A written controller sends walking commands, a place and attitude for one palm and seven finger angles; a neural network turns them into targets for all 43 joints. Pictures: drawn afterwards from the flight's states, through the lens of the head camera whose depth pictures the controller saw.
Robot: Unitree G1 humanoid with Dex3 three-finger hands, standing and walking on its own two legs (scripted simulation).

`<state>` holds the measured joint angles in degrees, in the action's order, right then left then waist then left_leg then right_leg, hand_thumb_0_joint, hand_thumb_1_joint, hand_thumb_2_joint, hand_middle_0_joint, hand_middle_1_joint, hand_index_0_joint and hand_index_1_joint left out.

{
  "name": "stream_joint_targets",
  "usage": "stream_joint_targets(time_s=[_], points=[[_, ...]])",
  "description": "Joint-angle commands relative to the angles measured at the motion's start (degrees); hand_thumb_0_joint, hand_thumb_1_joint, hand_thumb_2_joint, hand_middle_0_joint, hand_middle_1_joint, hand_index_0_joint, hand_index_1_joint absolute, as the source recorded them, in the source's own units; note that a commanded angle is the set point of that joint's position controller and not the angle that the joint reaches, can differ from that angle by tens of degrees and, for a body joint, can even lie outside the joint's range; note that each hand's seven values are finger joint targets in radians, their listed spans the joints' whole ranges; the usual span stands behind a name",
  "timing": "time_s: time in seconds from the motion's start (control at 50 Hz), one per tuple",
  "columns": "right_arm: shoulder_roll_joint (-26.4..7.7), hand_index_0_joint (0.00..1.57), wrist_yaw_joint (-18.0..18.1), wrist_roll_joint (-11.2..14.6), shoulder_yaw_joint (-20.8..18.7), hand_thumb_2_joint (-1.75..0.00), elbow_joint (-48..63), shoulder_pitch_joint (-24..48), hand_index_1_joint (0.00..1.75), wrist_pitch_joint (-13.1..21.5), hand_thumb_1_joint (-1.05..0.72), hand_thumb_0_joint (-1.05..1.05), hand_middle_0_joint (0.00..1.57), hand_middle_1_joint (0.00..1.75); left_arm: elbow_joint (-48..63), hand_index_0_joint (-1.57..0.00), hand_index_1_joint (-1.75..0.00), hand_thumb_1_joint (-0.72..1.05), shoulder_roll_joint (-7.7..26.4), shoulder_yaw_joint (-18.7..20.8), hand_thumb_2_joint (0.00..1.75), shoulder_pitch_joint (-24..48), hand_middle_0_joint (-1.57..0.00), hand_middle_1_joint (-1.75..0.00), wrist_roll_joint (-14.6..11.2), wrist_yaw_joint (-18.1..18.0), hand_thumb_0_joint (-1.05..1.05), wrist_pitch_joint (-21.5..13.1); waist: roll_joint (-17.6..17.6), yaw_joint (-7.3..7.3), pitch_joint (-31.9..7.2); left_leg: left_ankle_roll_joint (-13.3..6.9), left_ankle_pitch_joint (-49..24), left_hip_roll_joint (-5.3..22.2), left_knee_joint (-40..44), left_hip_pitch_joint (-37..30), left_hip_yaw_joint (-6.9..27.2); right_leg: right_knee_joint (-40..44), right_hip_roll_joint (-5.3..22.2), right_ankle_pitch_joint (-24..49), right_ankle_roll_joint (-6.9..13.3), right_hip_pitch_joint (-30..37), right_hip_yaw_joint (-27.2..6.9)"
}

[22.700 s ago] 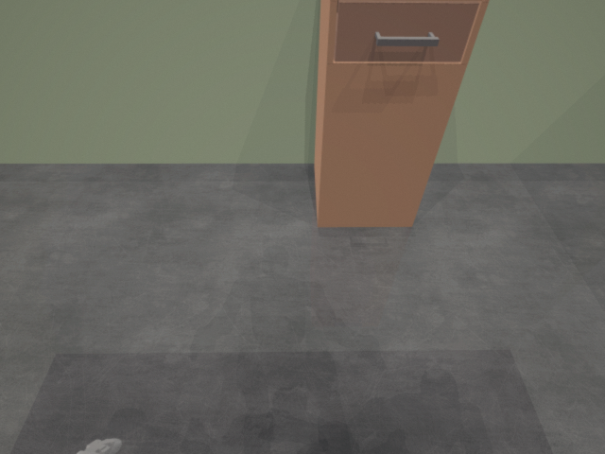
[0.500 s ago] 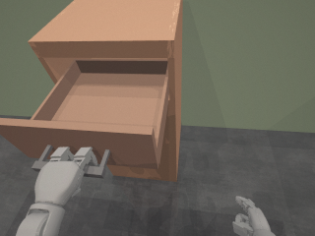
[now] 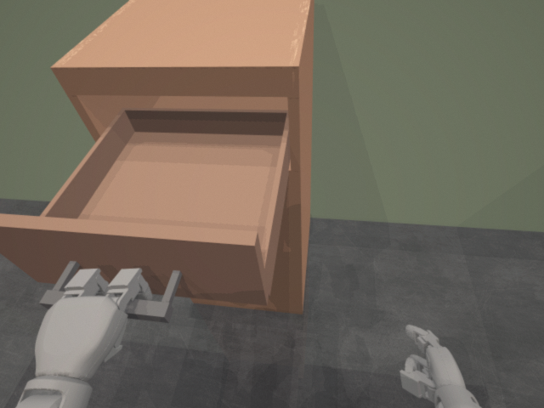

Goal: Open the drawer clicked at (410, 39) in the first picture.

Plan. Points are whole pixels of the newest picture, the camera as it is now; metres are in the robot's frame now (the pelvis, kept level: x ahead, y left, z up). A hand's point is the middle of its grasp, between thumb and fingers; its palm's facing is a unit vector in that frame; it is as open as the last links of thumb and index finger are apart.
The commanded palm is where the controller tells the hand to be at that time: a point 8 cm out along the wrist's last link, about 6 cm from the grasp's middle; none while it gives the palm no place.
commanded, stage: open the thumb to release the handle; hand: left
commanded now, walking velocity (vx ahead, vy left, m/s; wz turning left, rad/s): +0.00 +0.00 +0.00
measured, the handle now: (114, 290) +0.23 +0.25 +0.08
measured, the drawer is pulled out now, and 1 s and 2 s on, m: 0.30 0.30 0.29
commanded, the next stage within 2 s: lift the hand off the handle in 0.48 s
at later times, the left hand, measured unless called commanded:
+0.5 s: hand (103, 327) +0.19 +0.26 +0.06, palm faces +0.02 -0.09 -1.00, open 12.3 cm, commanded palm +0.17 +0.25 +0.12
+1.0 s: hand (110, 326) +0.19 +0.25 +0.06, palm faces +0.05 -0.12 -0.99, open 13.5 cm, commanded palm +0.17 +0.23 +0.13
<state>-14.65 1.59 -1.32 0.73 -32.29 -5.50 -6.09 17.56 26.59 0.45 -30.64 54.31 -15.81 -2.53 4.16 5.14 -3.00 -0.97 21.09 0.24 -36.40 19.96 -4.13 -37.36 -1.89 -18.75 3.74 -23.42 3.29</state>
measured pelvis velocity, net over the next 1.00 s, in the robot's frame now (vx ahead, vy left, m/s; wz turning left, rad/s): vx -0.01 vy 0.02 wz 0.03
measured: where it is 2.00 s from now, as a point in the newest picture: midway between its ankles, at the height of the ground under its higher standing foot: outside the picture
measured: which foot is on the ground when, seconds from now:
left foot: down 0.00-1.00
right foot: down 0.00-1.00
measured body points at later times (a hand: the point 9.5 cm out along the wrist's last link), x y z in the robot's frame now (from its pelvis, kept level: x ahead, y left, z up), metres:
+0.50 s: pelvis -0.01 +0.01 +0.00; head +0.02 -0.02 +0.45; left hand +0.19 +0.26 +0.11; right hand +0.22 -0.19 -0.10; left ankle -0.03 +0.11 -0.72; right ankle +0.00 -0.07 -0.72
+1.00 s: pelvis -0.01 +0.02 +0.00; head +0.01 -0.01 +0.45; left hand +0.19 +0.25 +0.12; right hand +0.22 -0.16 -0.10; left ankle -0.03 +0.11 -0.72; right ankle +0.00 -0.07 -0.72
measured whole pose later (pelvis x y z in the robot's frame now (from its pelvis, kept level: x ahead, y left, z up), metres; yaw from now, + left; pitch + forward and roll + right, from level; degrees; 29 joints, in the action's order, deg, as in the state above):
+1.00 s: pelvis -0.01 +0.02 +0.00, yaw +2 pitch +3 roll +0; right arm -13.2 0.1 -1.9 1.6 -33.6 -6.1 -6.1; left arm 15.1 21.9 -6.5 -19.9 57.3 -10.7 4.0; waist 5.2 7.2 -2.3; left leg -2.7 20.4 -1.8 -36.3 18.9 -2.9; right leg -36.3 0.1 -18.1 2.0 -21.2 4.4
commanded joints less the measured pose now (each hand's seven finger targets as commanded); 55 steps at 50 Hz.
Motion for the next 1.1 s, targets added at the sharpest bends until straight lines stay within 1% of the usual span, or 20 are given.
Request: stream_joint_targets(time_s=[0.0, 0.08, 0.14, 0.18, 0.24, 0.28, 0.36, 0.4, 0.44, 0.48, 0.52, 0.54, 0.56, 0.58, 0.64, 0.8, 0.82, 0.92, 1.0, 1.08], points=[[-4.32, 0.2, 1.02, -0.51, -2.23, -0.9, 7.61, 7.66, 0.3, 3.34, -0.9, 0.0, 0.2, 0.3, 5.7, -0.39, -1.34, 0.76, 9.85, 10.23, 0.84, 12.73, -0.39, -1.34, 0.11, -2.66, 0.0, 0.29, -4.02, 0.02, -7.51, -0.97, -10.97, -1.91, 2.8, -1.59, 3.24, 7.44, 2.37, 11.28, -2.36, 4.71, -6.05], [-4.63, 0.2, 0.96, -0.42, -2.27, -0.9, 7.62, 7.86, 0.3, 3.42, -0.9, 0.0, 0.2, 0.3, 4.87, -0.37, -1.3, 0.48, 8.67, 8.57, 0.72, 9.88, -0.37, -1.3, -0.61, -0.67, 0.0, 0.76, -3.73, 1.18, -11.47, -0.68, -14.95, -2.02, 3.22, -2.36, 3.24, 6.53, 2.56, 17.35, -2.25, 8.82, -5.9], [-4.86, 0.2, 0.95, -0.56, -1.92, -0.9, 7.59, 8.04, 0.3, 3.38, -0.9, 0.0, 0.2, 0.3, 5.83, -0.35, -1.28, 0.27, 7.5, 6.27, 0.63, 10.72, -0.35, -1.28, -1.12, 1.16, 0.0, 0.8, -4.01, 0.63, -9.37, -0.8, -14.69, -1.82, 3.76, -1.74, 3.33, 6.95, 2.78, 17.03, -2.57, 8.29, -5.22], [-5.12, 0.2, 1.05, -0.72, -1.76, -0.9, 7.76, 8.02, 0.3, 3.31, -0.9, 0.0, 0.2, 0.3, 6.49, -0.35, -1.27, 0.13, 9.15, 7.55, 0.57, 11.86, -0.35, -1.27, -0.74, 1.43, 0.0, 0.59, -4.23, 0.69, -9.59, -0.63, -14.78, -1.65, 3.73, -2.18, 3.5, 7.33, 2.61, 16.09, -2.4, 8.18, -5.75], [-4.73, 0.2, 0.73, -0.86, -1.78, -0.9, 7.7, 7.25, 0.3, 3.24, -0.9, 0.0, 0.2, 0.3, 5.31, -0.33, -1.24, -0.08, 7.48, 6.34, 0.48, 11.88, -0.33, -1.24, -0.33, 1.75, 0.0, 0.07, -4.9, 0.7, -7.28, -0.66, -13.79, -1.52, 4.19, -1.76, 3.6, 7.51, 2.52, 13.57, -2.34, 6.56, -4.57], [-4.94, 0.2, 0.84, -0.77, -1.76, -0.9, 7.78, 7.67, 0.3, 3.11, -0.9, 0.0, 0.2, 0.3, 5.32, -0.32, -1.23, -0.22, 9.55, 8.28, 0.42, 12.83, -0.32, -1.23, -0.13, 1.42, 0.0, -0.1, -4.39, 0.91, -8.5, -0.44, -13.61, -1.45, 4.3, -2.08, 3.7, 7.64, 2.36, 13.29, -2.19, 7.23, -5.13], [-4.57, 0.2, 0.62, -0.7, -2.03, -0.9, 7.5, 7.3, 0.3, 3.06, -0.9, 0.0, 0.2, 0.3, 5.35, -0.3, -1.2, -0.5, 8.2, 7.44, 0.3, 13.92, -0.3, -1.2, 0.2, 1.1, 0.0, -0.42, -3.76, 0.99, -8.42, -0.41, -13.95, -1.49, 4.59, -2.24, 3.7, 7.23, 2.32, 13.16, -2.04, 6.74, -4.3], [-4.47, 0.2, 0.53, -0.58, -1.79, -0.9, 7.65, 7.58, 0.3, 2.97, -0.9, 0.0, 0.2, 0.3, 6.28, -0.3, -1.2, -0.5, 8.13, 7.06, 0.3, 14.29, -0.3, -1.2, 0.26, 0.79, 0.0, -0.14, -1.19, 0.87, -8.79, -0.1, -14.5, -1.38, 4.73, -2.81, 3.93, 7.01, 2.23, 12.42, -1.8, 6.43, -3.97], [-4.26, 0.2, 0.26, -0.61, -2.13, -0.9, 7.49, 7.13, 0.3, 2.97, -0.9, 0.0, 0.2, 0.3, 6.22, -0.3, -1.2, -0.5, 6.05, 5.15, 0.3, 15.39, -0.3, -1.2, 0.46, 0.82, 0.0, -0.2, -1.84, 0.5, -8.54, -0.02, -15.34, -1.11, 4.75, -3.42, 4.18, 6.53, 1.86, 11.84, -1.74, 5.23, -2.88], [-4.46, 0.2, 0.12, -0.5, -2.24, -0.9, 7.98, 7.46, 0.3, 3.02, -0.9, 0.0, 0.2, 0.3, 7.07, -0.3, -1.2, -0.5, 6.6, 5.63, 0.3, 14.63, -0.3, -1.2, 0.57, 0.47, 0.0, 0.23, -2.6, 0.72, -9.91, 0.16, -16.53, -0.78, 4.59, -4.16, 4.39, 6.31, 1.6, 12.29, -1.68, 5.58, -3.08], [-4.11, 0.2, -0.22, -0.64, -2.18, -0.9, 7.83, 7.07, 0.3, 3.0, -0.9, 0.0, 0.2, 0.3, 8.09, -0.3, -1.2, -0.5, 3.67, 2.26, 0.3, 16.17, -0.3, -1.2, 0.8, 0.72, 0.0, 0.5, -2.71, 0.18, -9.41, 0.14, -16.59, -0.75, 4.67, -4.29, 4.62, 6.03, 1.78, 11.83, -1.73, 4.71, -2.41], [-4.19, 0.2, -0.19, -0.65, -2.22, -0.9, 7.79, 6.87, 0.3, 2.97, -0.9, 0.0, 0.2, 0.3, 7.31, -0.3, -1.2, -0.5, 4.64, 3.0, 0.3, 15.83, -0.3, -1.2, 0.94, 0.71, 0.0, 0.75, -3.17, 0.43, -9.01, 0.17, -16.13, -0.7, 4.92, -3.98, 4.64, 6.1, 1.73, 11.16, -1.75, 4.79, -2.3], [-3.87, 0.2, -0.84, -0.71, -2.19, -0.9, 8.73, 6.91, 0.3, 3.25, -0.9, 0.0, 0.2, 0.3, 7.89, -0.3, -1.2, -0.5, -0.15, -1.36, 0.3, 10.92, -0.3, -1.2, 0.69, 1.21, 0.0, 1.36, -4.01, 0.86, -8.76, -0.02, -16.44, -0.67, 4.82, -3.94, 4.5, 5.98, 1.79, 11.15, -1.89, 4.7, -2.04], [-4.32, 0.2, -1.06, -0.12, -2.14, -0.9, 8.68, 7.27, 0.3, 3.25, -0.9, 0.0, 0.2, 0.3, 8.62, -0.3, -1.2, -0.5, 1.52, -0.11, 0.3, 12.1, -0.3, -1.2, 0.59, 1.31, 0.0, 1.71, -3.89, 0.1, -8.97, 0.4, -17.11, -0.21, 4.7, -4.1, 4.87, 5.87, 1.55, 11.01, -1.69, 4.44, -2.42], [-4.35, 0.2, -1.28, -0.76, -1.74, -0.9, 8.44, 6.65, 0.3, 2.89, -0.9, 0.0, 0.2, 0.3, 9.58, -0.3, -1.2, -0.5, 2.84, 0.09, 0.3, 13.29, -0.3, -1.2, 2.55, 0.96, 0.0, 2.51, -4.07, 0.67, -8.99, 0.62, -17.65, -0.25, 4.76, -3.62, 4.79, 5.5, 1.56, 11.24, -1.66, 4.54, -2.33], [-3.82, 0.2, -1.38, -0.74, -1.13, -0.9, 8.25, 7.07, 0.3, 2.74, -0.9, 0.0, 0.2, 0.3, 9.72, -0.3, -1.2, -0.5, 1.93, -2.03, 0.3, 17.72, -0.3, -1.2, 3.65, 1.48, 0.0, 4.17, -2.9, 0.34, -8.8, 0.68, -16.25, -0.24, 5.1, -4.11, 5.22, 5.42, 1.47, 9.4, -1.29, 4.5, -2.22], [-3.64, 0.2, -1.34, -0.56, -1.31, -0.9, 8.01, 7.3, 0.3, 2.72, -0.9, 0.0, 0.2, 0.3, 9.28, -0.3, -1.2, -0.5, 0.37, -3.58, 0.3, 17.46, -0.3, -1.2, 3.32, 1.76, 0.0, 4.1, -2.31, 0.28, -8.75, 0.72, -16.55, -0.28, 5.24, -4.55, 5.18, 5.45, 1.37, 9.44, -1.26, 4.64, -1.92], [-3.74, 0.2, -1.07, -0.5, -1.17, -0.9, 8.04, 7.95, 0.3, 2.67, -0.9, 0.0, 0.2, 0.3, 13.28, -0.3, -1.2, -0.5, 2.0, -3.35, 0.3, 21.59, -0.3, -1.2, 2.95, 2.12, 0.0, 4.55, -0.99, 0.22, -9.79, 0.76, -17.31, -0.11, 5.9, -5.86, 5.45, 6.13, 1.55, 9.85, -1.16, 5.92, -2.17], [-3.69, 0.2, -0.79, -0.46, -0.53, -0.9, 8.38, 7.81, 0.3, 2.84, -0.9, 0.0, 0.2, 0.3, 16.31, -0.3, -1.2, -0.5, 4.41, -1.39, 0.3, 22.37, -0.3, -1.2, 2.46, 2.61, 0.0, 5.19, -1.02, 0.66, -11.29, 0.6, -18.19, 0.12, 6.66, -7.18, 5.45, 7.0, 1.87, 10.37, -1.28, 7.83, -2.55], [-3.89, 0.2, -0.49, 0.35, -0.29, -0.9, 8.4, 9.94, 0.3, 2.42, -0.9, 0.0, 0.2, 0.3, 15.43, -0.3, -1.2, -0.5, 6.15, 1.52, 0.3, 20.18, -0.3, -1.2, 0.91, 3.45, 0.0, 6.19, -1.79, 0.98, -8.48, 0.64, -18.4, 0.29, 8.37, -7.21, 5.29, 8.82, 1.52, 12.16, -1.31, 9.94, -3.04]])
